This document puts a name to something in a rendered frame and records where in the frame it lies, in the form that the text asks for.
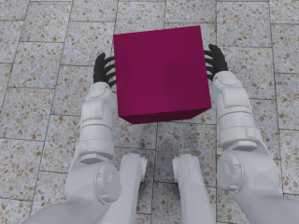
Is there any right robot forearm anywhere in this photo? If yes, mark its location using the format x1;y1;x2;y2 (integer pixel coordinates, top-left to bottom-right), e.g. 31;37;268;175
211;71;279;184

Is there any carton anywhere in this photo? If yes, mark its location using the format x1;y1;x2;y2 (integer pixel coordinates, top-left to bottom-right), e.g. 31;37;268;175
113;25;212;124

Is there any robot thigh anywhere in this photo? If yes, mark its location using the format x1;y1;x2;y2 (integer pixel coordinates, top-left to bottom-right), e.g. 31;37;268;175
100;152;148;224
172;153;217;224

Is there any robot left upper arm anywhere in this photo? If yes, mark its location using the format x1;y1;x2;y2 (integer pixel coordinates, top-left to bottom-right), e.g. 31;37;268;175
20;161;122;224

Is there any left robot forearm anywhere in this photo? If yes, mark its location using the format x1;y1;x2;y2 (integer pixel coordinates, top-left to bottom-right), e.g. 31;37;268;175
64;81;116;191

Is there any robot right thigh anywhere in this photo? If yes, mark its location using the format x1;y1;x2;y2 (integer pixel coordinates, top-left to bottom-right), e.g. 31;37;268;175
172;153;217;224

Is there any robot left hand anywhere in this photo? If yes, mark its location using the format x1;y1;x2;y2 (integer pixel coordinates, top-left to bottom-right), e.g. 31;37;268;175
93;52;116;88

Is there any robot right hand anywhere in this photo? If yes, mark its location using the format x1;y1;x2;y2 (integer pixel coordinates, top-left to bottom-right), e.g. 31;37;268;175
204;44;229;81

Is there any robot left thigh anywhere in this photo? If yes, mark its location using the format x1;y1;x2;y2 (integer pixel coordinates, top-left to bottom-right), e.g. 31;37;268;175
100;152;148;224

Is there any robot right upper arm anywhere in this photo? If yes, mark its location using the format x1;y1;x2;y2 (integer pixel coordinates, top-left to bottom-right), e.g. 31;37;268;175
216;150;299;224

